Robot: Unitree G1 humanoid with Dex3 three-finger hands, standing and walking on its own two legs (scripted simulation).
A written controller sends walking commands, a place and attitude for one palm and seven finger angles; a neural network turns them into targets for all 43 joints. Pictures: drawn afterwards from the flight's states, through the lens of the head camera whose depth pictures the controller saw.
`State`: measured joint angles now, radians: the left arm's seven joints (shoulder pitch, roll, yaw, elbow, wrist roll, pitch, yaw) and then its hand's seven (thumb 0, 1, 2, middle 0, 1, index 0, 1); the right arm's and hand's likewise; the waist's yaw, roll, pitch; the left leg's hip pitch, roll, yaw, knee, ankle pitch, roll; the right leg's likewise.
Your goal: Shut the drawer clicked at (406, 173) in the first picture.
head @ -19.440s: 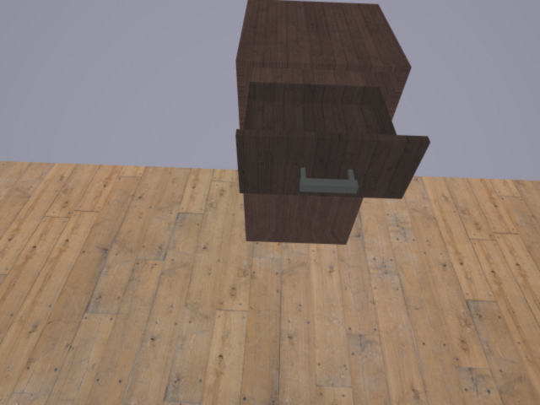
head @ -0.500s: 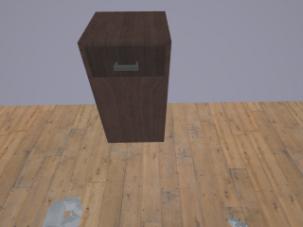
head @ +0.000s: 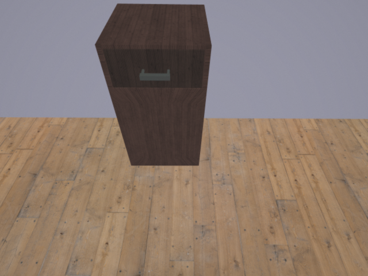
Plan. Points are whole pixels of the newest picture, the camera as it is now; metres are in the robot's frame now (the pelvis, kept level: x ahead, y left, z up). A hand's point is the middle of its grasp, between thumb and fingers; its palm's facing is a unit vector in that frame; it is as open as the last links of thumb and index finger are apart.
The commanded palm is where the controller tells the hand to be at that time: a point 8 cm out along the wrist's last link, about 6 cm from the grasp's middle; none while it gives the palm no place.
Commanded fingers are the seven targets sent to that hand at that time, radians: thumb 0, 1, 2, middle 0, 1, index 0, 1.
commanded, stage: let the arm hang, fingers relaxed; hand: left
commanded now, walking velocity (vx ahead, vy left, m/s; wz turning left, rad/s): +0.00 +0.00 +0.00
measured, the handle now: (155, 74) +0.86 +0.18 -0.05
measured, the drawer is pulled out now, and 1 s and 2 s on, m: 0.00 0.00 0.00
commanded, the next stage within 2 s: look to check the result in 0.42 s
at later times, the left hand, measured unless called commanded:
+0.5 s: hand out of the picture -0.01 +0.16 -0.18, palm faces +0.03 -0.98 -0.17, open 7.3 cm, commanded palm none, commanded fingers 0.00 0.90 0.90 -0.20 -0.30 -0.20 -0.30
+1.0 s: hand out of the picture +0.02 +0.16 -0.17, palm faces +0.02 -0.98 -0.19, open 7.4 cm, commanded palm none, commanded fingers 0.00 0.90 0.90 -0.20 -0.30 -0.20 -0.30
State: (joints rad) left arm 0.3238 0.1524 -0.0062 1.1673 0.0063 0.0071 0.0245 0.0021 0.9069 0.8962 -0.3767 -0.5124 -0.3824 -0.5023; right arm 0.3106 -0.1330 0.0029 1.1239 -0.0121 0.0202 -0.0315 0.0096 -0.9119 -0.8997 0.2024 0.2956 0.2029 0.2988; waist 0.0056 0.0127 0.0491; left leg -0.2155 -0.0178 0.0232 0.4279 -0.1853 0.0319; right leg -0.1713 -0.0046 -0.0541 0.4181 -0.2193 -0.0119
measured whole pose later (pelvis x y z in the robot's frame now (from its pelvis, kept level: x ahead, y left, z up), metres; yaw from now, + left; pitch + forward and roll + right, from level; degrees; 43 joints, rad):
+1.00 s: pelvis +0.01 -0.01 +0.00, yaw -1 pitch -2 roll +0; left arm 0.25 0.15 0.01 1.15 0.01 -0.01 0.03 0.00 0.91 0.90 -0.19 -0.30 -0.20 -0.30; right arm 0.26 -0.14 -0.01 1.14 -0.01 0.00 -0.04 0.01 -0.91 -0.90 0.20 0.30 0.20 0.30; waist 0.00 0.01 0.04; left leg -0.18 0.00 0.03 0.41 -0.20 0.01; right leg -0.15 0.01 -0.04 0.40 -0.23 -0.03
